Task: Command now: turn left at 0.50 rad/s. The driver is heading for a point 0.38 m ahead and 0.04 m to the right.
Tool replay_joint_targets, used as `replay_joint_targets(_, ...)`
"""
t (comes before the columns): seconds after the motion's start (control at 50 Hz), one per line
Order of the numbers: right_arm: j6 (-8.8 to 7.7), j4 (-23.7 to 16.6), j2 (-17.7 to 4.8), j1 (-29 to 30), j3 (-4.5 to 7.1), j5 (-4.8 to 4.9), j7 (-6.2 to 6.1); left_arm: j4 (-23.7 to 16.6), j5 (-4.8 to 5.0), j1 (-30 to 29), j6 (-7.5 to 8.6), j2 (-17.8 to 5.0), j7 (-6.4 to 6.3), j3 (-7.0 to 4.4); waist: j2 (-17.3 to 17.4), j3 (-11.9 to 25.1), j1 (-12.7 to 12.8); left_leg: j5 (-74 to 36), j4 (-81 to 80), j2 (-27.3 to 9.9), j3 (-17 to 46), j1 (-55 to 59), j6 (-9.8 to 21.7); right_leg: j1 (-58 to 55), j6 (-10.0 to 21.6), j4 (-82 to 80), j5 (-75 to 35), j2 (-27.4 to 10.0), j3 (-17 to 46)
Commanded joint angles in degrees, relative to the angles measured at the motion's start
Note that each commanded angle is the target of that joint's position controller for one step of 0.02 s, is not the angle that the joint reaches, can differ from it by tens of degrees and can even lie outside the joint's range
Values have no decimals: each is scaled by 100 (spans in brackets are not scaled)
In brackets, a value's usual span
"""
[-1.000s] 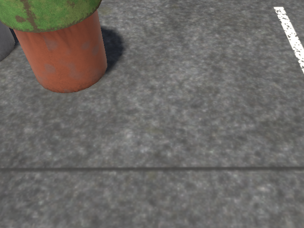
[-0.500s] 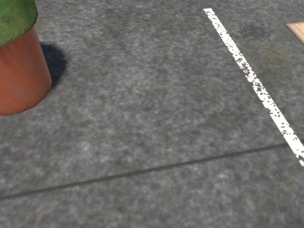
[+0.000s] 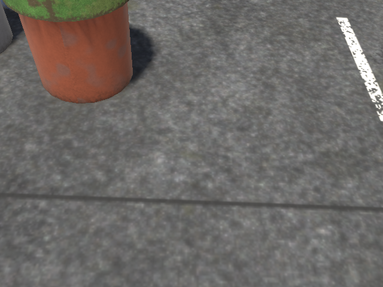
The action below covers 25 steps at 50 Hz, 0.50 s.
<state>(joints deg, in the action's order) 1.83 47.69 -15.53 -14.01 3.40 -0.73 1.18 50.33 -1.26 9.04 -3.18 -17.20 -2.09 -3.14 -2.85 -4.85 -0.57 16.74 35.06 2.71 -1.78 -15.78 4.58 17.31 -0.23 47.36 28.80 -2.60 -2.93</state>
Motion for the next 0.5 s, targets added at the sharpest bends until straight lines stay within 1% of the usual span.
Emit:
replay_joint_targets(0.02,-69,-244,-1164,-479,279,38,-61,-470,49,-199,-13,-453,-27,-72,858,269,-58,-2306,-1889,-1988,2683,720,1217,1370,56,1832,268,158,559)
replay_joint_targets(0.04,-25,-349,-970,-91,224,24,-102,-398,75,-181,39,-476,6,-82,690,149,72,-1896,-1920,-1570,2281,677,924,1382,50,1595,-228,56,608)
replay_joint_targets(0.06,-12,-427,-889,72,202,50,-145,-362,17,-140,70,-538,40,-102,838,230,86,-1990,-1907,-1356,2110,833,784,1378,29,1504,-535,48,582)
replay_joint_targets(0.08,-11,-442,-838,59,183,51,-150,-296,-31,-26,79,-547,84,-105,873,414,80,-2393,-1855,-1239,1995,995,753,1306,-20,1562,-715,106,546)
replay_joint_targets(0.1,-23,-432,-856,-35,187,68,-141,-278,-27,41,76,-531,116,-107,775,565,77,-2621,-1808,-1220,1957,1132,752,1282,-67,1580,-805,150,549)
replay_joint_targets(0.12,-38,-417,-900,-123,202,81,-133,-285,-6,43,70,-500,130,-101,687,631,58,-2691,-1785,-1218,1971,1234,748,1310,-110,1529,-856,168,557)
replay_joint_targets(0.14,-57,-401,-895,-144,199,75,-144,-268,16,97,56,-465,130,-92,616,673,56,-2717,-1798,-1258,1899,1370,741,1367,-143,1484,-899,168,528)
replay_joint_targets(0.16,-73,-393,-824,-145,167,65,-165,-222,29,145,38,-426,120,-81,625,688,38,-2668,-1839,-1259,1823,1396,726,1334,-173,1366,-945,147,510)
replay_joint_targets(0.22,-112,-298,-511,-109,-1,-23,-230,-122,26,165,-14,-340,106,-46,784,616,-21,-2133,-2044,-1219,1634,1234,648,988,-202,701,-977,82,507)
replay_joint_targets(0.26,-135,-181,-389,-92,-112,-76,-276,-20,33,191,-37,-266,113,-7,811,524,-62,-1618,-2196,-1232,1551,1035,589,571,-183,66,-916,78,556)
replay_joint_targets(0.28,-144,-121,-420,-76,-137,-98,-296,27,42,200,-37,-247,115,9,831,448,-81,-1392,-2237,-1240,1508,917,563,353,-153,-223,-875,110,574)
replay_joint_targets(0.3,-146,-81,-512,-31,-137,-108,-316,58,56,193,-30,-277,112,10,853,356,-93,-1244,-2235,-1252,1478,808,555,199,-118,-423,-811,168,576)
replay_joint_targets(0.34,-131,-36,-745,45,-90,-87,-353,60,75,166,1,-401,111,-14,879,239,-100,-1245,-2120,-1349,1517,779,637,167,-42,-555,-610,283,572)
replay_joint_targets(0.36,-118,-24,-814,60,-66,-72,-364,63,80,191,21,-432,115,-20,868,226,-92,-1377,-2034,-1428,1553,833,711,218,-10,-541,-505,301,553)
replay_joint_targets(0.38,-107,-13,-845,64,-47,-54,-372,65,84,218,43,-437,116,-21,827,226,-87,-1584,-1946,-1515,1591,903,793,281,19,-498,-400,304,522)
replay_joint_targets(0.44,-99,24,-817,64,-11,-39,-393,68,93,285,84,-338,118,-3,693,307,-73,-2313,-1709,-1725,1613,1130,1004,404,93,-388,-120,289,424)
replay_joint_targets(0.5,-97,54,-808,154,23,-46,-412,44,118,373,109,-236,127,10,689,463,-18,-2971,-1451,-1785,1434,1231,1009,236,176,-620,-61,315,296)
